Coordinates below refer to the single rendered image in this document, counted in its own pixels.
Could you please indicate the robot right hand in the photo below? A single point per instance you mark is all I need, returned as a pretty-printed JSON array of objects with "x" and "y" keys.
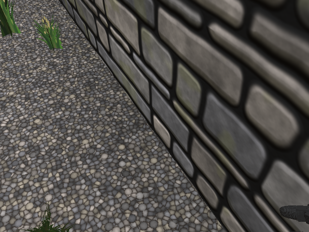
[{"x": 298, "y": 212}]

